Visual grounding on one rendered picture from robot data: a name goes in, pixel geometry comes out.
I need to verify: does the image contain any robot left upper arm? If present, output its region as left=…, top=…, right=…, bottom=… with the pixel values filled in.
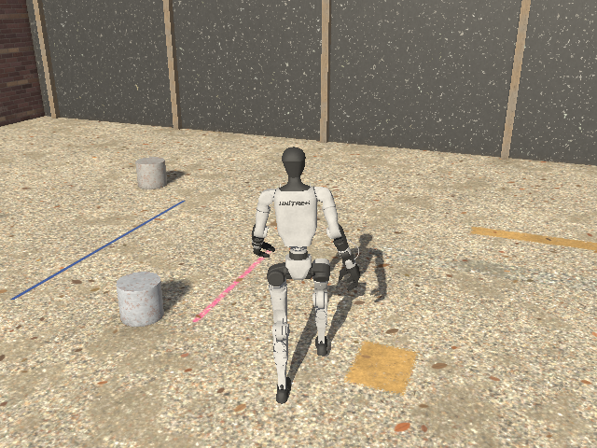
left=254, top=189, right=276, bottom=238

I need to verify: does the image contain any right robot hand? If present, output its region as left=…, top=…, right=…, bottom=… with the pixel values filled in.
left=339, top=264, right=360, bottom=291

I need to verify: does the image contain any robot right upper arm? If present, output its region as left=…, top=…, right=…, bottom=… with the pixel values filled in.
left=314, top=187, right=341, bottom=239

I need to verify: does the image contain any humanoid robot head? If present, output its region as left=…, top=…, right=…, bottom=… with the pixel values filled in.
left=279, top=147, right=310, bottom=191

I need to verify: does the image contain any left robot hand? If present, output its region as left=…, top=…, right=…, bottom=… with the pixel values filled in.
left=253, top=242, right=275, bottom=258

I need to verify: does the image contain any robot right forearm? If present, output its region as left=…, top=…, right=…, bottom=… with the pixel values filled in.
left=333, top=224, right=356, bottom=269

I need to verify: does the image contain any robot left forearm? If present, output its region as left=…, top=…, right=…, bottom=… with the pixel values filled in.
left=252, top=224, right=264, bottom=249

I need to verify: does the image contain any robot torso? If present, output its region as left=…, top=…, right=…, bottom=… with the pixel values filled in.
left=274, top=183, right=318, bottom=280

